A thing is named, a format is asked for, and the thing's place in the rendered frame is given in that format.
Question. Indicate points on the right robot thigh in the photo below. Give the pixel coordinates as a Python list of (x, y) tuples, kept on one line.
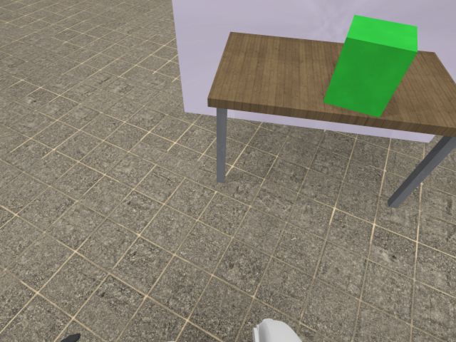
[(274, 331)]

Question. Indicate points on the table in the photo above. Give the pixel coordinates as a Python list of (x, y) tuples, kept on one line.
[(290, 77)]

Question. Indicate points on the carton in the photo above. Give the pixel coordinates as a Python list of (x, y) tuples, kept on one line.
[(374, 58)]

